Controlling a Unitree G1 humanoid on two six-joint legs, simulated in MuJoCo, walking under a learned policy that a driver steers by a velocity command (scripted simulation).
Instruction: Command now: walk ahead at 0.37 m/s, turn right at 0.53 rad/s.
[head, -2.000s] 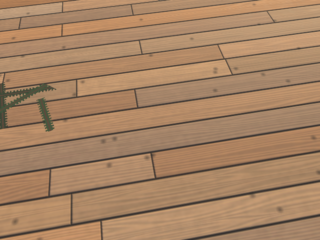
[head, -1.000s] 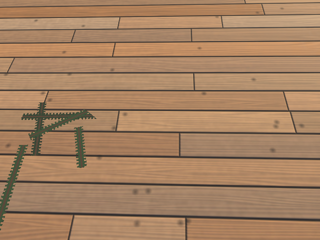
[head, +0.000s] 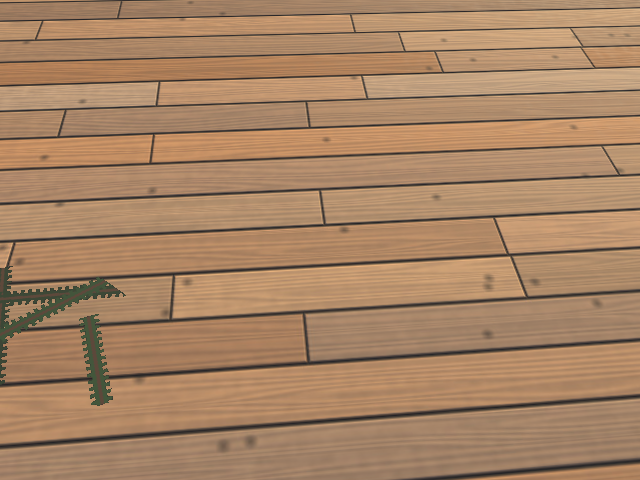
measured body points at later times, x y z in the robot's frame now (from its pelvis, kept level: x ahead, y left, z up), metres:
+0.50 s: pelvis +0.24 -0.11 +0.00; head +0.26 -0.13 +0.45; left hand +0.40 +0.13 -0.10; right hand +0.31 -0.42 -0.11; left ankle +0.36 +0.05 -0.66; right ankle +0.21 -0.17 -0.74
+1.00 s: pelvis +0.54 -0.13 +0.00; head +0.58 -0.13 +0.44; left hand +0.69 +0.14 -0.10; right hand +0.66 -0.40 -0.11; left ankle +0.57 -0.06 -0.74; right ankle +0.53 -0.28 -0.66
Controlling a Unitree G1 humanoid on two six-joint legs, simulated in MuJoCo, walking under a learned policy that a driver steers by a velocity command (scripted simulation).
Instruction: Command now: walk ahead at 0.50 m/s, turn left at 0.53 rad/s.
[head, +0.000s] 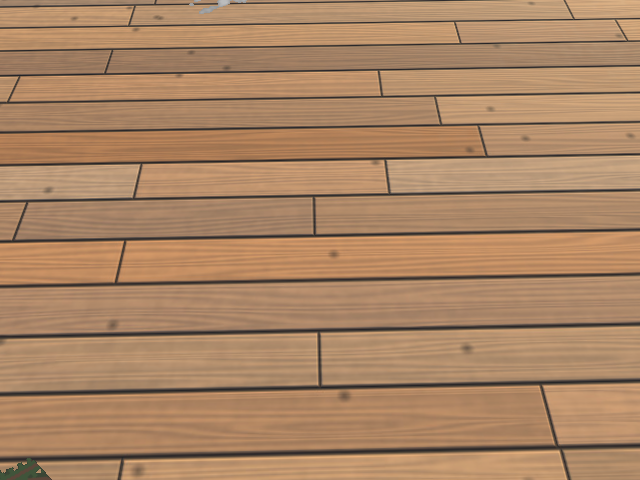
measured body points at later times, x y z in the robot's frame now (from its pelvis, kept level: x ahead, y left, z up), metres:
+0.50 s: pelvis +0.26 -0.07 +0.01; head +0.30 -0.07 +0.45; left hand +0.26 +0.23 -0.10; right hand +0.50 -0.28 -0.09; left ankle +0.27 +0.09 -0.66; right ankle +0.29 -0.17 -0.74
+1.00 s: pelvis +0.39 +0.00 +0.00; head +0.42 +0.04 +0.44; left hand +0.37 +0.32 -0.11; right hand +0.68 -0.15 -0.08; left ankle +0.41 +0.11 -0.74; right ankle +0.52 -0.12 -0.69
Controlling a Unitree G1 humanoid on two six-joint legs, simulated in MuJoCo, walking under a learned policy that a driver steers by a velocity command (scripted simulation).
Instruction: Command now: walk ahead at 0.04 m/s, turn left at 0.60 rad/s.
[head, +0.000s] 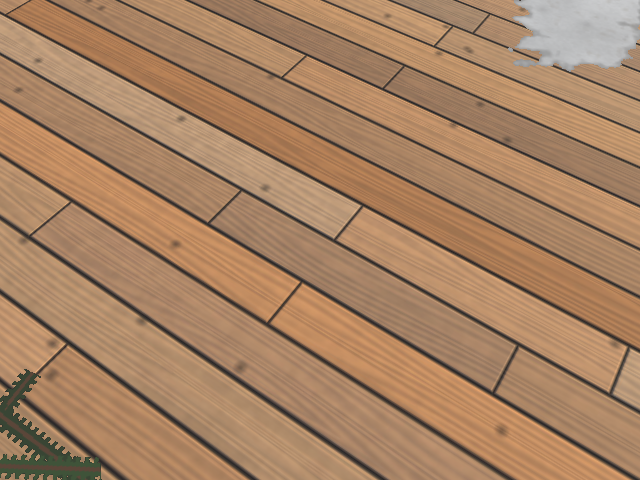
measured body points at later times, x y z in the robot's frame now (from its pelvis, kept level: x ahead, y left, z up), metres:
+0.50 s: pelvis +0.01 -0.04 +0.01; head +0.04 -0.03 +0.45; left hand +0.06 +0.27 -0.10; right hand +0.24 -0.25 -0.09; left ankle -0.04 +0.10 -0.71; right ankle +0.06 -0.16 -0.73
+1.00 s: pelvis +0.00 -0.02 +0.00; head +0.00 -0.02 +0.45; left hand +0.00 +0.27 -0.12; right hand +0.21 -0.21 -0.11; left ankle -0.04 +0.09 -0.73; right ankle +0.03 -0.15 -0.73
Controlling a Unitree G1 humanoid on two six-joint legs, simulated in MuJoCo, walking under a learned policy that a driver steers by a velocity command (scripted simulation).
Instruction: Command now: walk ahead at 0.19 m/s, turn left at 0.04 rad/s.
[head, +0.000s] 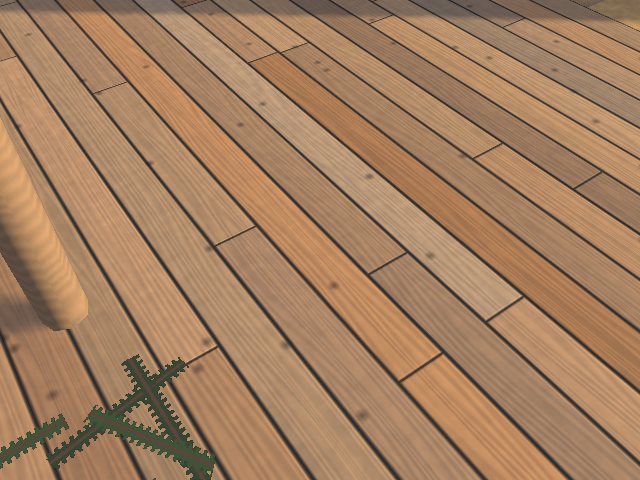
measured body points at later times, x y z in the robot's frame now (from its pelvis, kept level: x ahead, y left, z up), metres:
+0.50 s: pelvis +0.16 -0.01 +0.00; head +0.19 -0.01 +0.45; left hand +0.41 +0.20 -0.07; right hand +0.08 -0.28 -0.13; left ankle +0.00 +0.11 -0.73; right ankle +0.33 -0.15 -0.71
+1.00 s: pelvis +0.43 -0.05 +0.01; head +0.45 -0.05 +0.46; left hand +0.43 +0.23 -0.12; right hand +0.63 -0.29 -0.08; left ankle +0.63 +0.11 -0.69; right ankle +0.34 -0.14 -0.73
